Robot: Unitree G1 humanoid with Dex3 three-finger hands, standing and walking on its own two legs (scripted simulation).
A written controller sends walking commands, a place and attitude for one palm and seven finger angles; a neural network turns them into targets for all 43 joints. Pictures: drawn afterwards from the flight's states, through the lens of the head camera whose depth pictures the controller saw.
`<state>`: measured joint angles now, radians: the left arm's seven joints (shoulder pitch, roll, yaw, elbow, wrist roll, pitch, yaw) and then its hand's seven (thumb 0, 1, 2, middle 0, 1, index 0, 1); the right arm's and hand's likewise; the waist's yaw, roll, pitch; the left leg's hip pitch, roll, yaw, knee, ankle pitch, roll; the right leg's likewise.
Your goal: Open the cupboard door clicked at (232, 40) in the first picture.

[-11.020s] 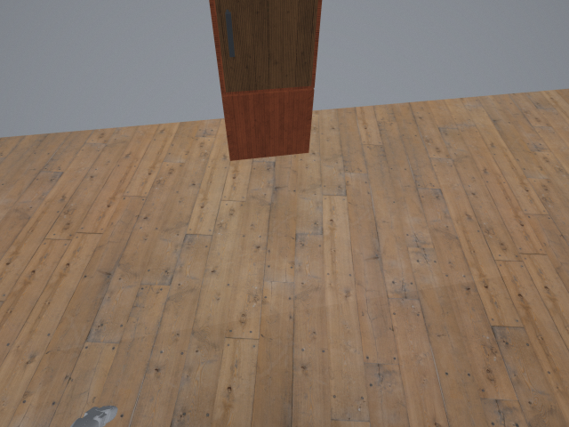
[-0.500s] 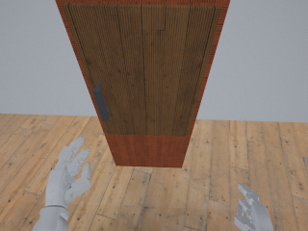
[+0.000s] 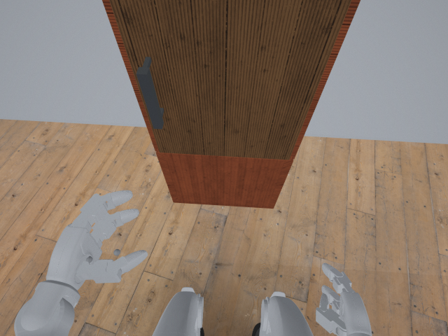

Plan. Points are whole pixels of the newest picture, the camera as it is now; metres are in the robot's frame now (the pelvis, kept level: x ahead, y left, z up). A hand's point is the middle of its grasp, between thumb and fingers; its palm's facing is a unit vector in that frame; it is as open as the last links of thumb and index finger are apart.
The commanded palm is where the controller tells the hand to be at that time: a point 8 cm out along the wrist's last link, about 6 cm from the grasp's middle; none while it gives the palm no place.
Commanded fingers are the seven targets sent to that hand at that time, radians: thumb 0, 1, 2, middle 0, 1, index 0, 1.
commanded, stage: raise the hand with hooked fingers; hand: left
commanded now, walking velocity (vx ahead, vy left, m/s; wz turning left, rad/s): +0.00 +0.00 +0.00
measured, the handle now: (153, 95) +0.59 +0.20 +0.03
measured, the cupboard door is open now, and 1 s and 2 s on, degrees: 0 0 0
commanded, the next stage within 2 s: move the hooked fingers beside the handle in 1.32 s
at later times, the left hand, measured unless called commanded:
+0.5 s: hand (71, 229) +0.27 +0.26 +0.05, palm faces +0.04 -1.00 -0.08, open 13.5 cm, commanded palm +0.25 +0.31 +0.05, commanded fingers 0.00 -0.50 0.30 -0.30 -1.20 -0.30 -1.20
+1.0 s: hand (67, 209) +0.30 +0.28 +0.05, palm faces -0.04 -1.00 -0.06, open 14.0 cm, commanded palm +0.28 +0.33 +0.05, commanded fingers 0.00 -0.50 0.30 -0.30 -1.20 -0.30 -1.20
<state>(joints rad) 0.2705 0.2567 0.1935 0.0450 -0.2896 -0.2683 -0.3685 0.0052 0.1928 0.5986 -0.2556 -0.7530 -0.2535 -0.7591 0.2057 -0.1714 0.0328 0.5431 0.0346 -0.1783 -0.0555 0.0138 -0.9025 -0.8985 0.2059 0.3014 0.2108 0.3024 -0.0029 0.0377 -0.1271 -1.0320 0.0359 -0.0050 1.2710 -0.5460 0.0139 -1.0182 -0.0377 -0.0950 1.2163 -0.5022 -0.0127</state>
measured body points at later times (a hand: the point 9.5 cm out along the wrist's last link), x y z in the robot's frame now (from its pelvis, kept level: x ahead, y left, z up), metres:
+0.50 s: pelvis +0.01 +0.01 +0.01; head +0.10 +0.03 +0.45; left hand +0.26 +0.31 +0.06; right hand +0.20 -0.23 -0.06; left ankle +0.04 +0.11 -0.63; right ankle +0.05 -0.12 -0.63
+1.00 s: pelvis +0.02 +0.01 +0.01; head +0.12 +0.03 +0.45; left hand +0.30 +0.33 +0.05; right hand +0.17 -0.25 -0.08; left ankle +0.04 +0.11 -0.63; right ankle +0.05 -0.12 -0.63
